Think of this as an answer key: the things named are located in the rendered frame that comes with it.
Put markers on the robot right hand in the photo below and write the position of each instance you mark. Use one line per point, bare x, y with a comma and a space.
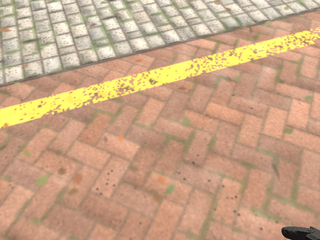
300, 233

